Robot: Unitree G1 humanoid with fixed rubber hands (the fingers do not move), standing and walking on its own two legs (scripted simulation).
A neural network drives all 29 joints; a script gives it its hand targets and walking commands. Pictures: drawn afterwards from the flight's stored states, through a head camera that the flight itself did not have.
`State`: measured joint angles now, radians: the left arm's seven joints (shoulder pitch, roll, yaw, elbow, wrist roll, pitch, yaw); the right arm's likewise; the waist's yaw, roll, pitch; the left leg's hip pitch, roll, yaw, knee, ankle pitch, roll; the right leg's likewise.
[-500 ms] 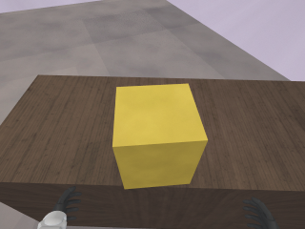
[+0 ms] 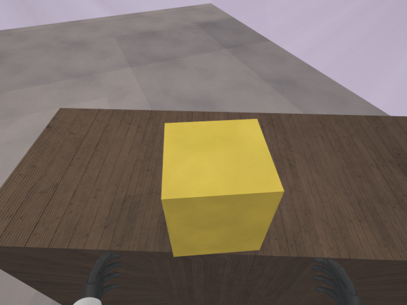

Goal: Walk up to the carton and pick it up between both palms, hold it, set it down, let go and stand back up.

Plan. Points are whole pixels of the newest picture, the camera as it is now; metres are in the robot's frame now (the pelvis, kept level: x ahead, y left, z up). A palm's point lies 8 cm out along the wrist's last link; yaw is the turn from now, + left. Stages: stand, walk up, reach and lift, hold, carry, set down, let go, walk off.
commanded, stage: reach and lift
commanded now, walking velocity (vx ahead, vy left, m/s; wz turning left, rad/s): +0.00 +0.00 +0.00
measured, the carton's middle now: (214, 189) +0.37 +0.01 +0.00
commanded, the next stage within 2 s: none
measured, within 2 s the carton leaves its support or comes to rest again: neither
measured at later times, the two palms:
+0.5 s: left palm (103, 291) +0.15 +0.21 -0.03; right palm (332, 286) +0.18 -0.21 -0.03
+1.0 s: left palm (105, 246) +0.21 +0.21 +0.03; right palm (323, 244) +0.24 -0.20 +0.02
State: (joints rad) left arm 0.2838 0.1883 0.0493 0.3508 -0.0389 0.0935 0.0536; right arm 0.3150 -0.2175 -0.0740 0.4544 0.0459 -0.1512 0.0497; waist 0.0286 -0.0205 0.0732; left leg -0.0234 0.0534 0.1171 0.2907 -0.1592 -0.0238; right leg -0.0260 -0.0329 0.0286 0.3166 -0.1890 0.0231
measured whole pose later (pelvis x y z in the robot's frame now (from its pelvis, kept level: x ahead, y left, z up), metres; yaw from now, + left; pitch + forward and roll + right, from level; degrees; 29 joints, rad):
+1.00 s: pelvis +0.01 +0.00 +0.00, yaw +0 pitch -6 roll +0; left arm 0.21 0.16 0.00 0.10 -0.13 0.01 0.08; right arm 0.19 -0.21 0.04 0.24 0.23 -0.16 -0.02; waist 0.06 -0.01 0.07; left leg -0.01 0.06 0.11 0.28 -0.16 -0.03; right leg -0.01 -0.02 0.02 0.29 -0.19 0.02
